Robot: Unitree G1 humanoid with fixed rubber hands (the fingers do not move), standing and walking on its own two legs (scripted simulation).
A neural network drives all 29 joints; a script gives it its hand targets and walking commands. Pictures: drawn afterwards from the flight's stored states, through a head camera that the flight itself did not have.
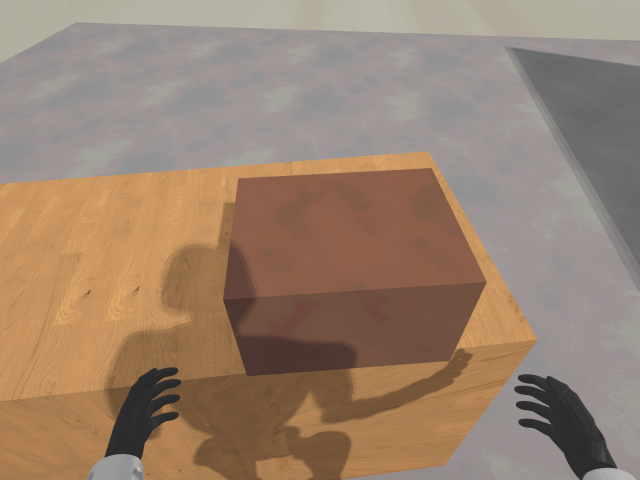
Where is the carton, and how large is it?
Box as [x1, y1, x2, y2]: [223, 168, 486, 375]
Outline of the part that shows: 431,168 238,178 223,300 247,375 442,361 450,359 486,281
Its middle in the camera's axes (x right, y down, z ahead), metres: +0.04 +0.05 +0.61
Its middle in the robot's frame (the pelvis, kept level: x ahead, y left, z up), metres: +0.43 +0.02 +0.01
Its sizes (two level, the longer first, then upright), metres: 0.313 0.236 0.196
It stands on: a pedestal, 0.70 m high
